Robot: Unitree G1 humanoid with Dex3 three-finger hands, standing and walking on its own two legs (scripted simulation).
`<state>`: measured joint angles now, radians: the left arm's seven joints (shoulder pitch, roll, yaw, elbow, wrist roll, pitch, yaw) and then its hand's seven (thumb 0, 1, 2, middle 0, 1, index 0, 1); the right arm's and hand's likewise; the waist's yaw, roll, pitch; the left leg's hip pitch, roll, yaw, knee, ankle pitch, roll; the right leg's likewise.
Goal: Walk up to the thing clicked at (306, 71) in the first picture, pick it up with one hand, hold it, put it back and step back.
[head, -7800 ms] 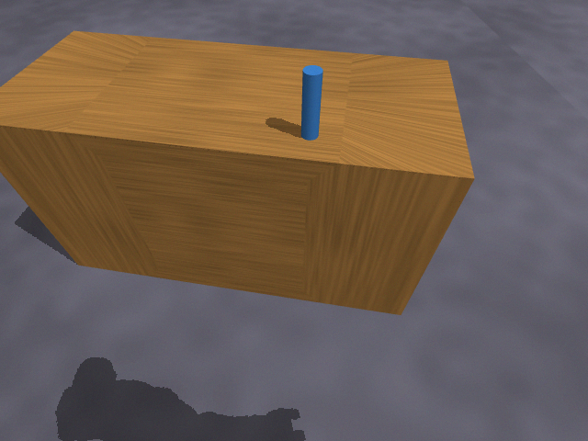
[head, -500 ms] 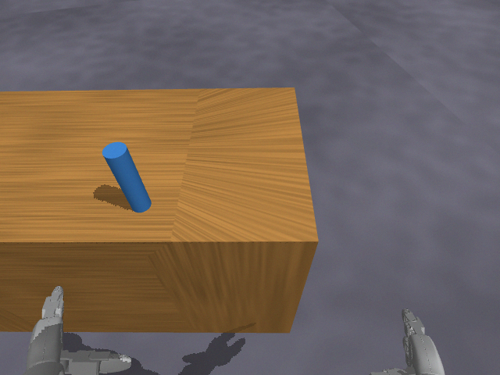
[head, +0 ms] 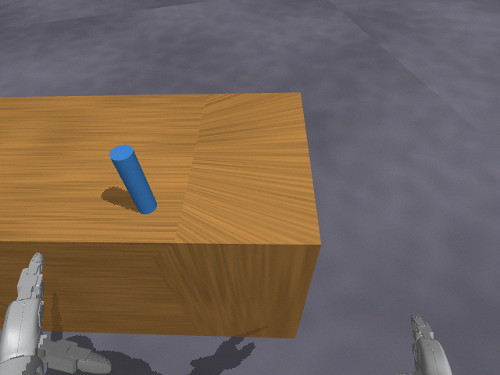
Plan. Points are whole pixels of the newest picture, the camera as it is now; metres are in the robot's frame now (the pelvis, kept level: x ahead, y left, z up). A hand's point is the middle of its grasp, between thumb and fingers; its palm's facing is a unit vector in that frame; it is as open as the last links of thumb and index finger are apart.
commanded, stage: rise first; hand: left
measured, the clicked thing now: (135, 182) +0.46 +0.27 +0.01
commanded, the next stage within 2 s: go down in 0.50 s
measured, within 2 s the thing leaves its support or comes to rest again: neither
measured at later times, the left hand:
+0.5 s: hand (54, 316) +0.18 +0.29 +0.06, palm faces +0.36 -0.84 -0.42, open 17.5 cm
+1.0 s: hand (30, 284) +0.21 +0.33 +0.07, palm faces +0.40 -0.88 -0.27, open 17.6 cm
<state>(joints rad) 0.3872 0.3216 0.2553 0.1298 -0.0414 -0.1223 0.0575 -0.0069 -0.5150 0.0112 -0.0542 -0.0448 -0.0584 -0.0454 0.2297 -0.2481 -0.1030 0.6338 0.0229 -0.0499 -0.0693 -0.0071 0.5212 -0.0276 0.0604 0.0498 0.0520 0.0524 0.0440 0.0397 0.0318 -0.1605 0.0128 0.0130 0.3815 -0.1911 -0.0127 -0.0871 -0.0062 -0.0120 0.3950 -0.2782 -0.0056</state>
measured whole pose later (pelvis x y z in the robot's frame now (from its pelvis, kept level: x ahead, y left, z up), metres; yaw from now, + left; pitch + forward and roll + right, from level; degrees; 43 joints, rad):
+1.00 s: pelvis -0.01 +0.01 -0.01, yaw +1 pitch -1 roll +0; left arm 0.17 0.39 0.45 0.26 -0.16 -0.29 -0.13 -0.01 -0.60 0.02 -0.08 -0.06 -0.08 -0.07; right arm 0.21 -0.24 -0.11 0.66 0.03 -0.10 -0.06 -0.01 0.51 -0.05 0.06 0.05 0.05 0.05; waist 0.03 0.00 0.01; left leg -0.26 0.00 -0.01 0.50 -0.23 0.00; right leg -0.16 -0.01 -0.03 0.48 -0.31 0.01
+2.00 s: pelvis -0.01 +0.02 -0.02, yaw +0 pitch +9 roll -2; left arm -0.39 0.77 0.72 1.01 -0.28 -0.24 -0.63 -0.01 -0.58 0.09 -0.05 -0.05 -0.04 -0.07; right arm 0.19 -0.26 0.02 0.74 0.00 -0.22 -0.16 -0.01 0.52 -0.05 0.06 0.05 0.05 0.05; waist -0.04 -0.02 -0.08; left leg -0.52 0.02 0.00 0.63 -0.28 0.01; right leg -0.40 0.00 -0.03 0.56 -0.33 0.02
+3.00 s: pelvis -0.01 +0.03 -0.04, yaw +0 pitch +15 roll -4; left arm -0.53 0.96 0.76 1.15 -0.23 -0.20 -0.68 -0.01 -0.59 0.09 -0.05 -0.06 -0.05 -0.08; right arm 0.26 -0.27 0.04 0.54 0.00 -0.25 -0.16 -0.01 0.53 -0.05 0.06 0.05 0.06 0.05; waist -0.08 -0.03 -0.14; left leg -0.73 0.03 -0.02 0.83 -0.36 0.03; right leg -0.58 0.01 -0.04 0.72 -0.39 0.03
